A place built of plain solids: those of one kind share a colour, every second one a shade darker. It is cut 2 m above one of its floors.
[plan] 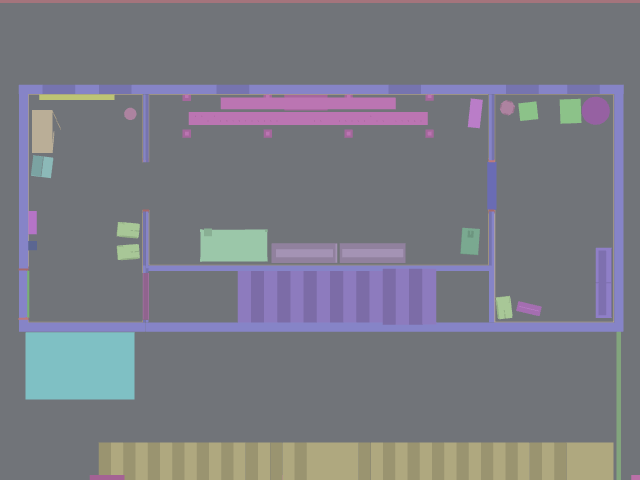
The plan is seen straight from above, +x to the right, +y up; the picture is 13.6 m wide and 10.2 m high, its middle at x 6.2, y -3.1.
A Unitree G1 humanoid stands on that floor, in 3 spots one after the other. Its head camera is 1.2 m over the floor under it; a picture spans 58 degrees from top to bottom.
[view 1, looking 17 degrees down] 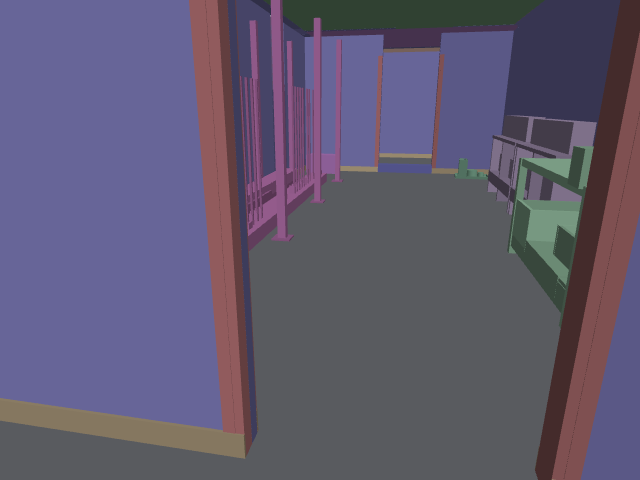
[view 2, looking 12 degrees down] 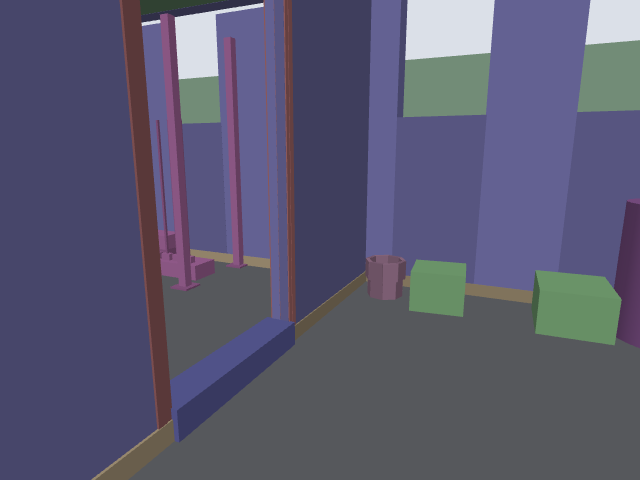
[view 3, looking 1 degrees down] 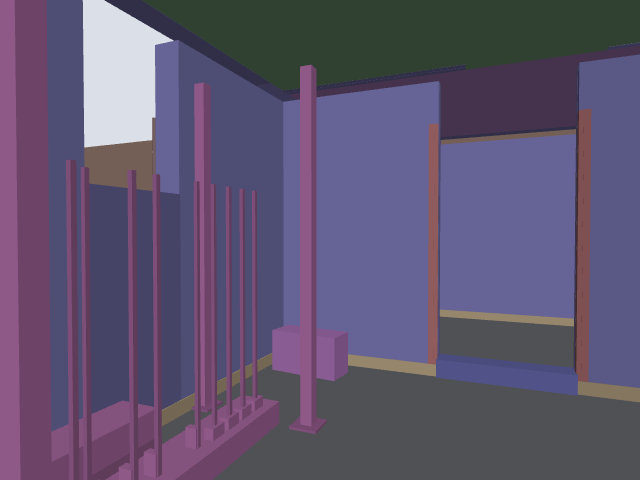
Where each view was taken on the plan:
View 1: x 1.25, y -1.95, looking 11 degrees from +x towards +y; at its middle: ground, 4.10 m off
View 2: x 11.15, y -3.65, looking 115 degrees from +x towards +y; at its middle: wall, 3.00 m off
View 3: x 6.10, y -1.95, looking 23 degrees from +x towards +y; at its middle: wall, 4.01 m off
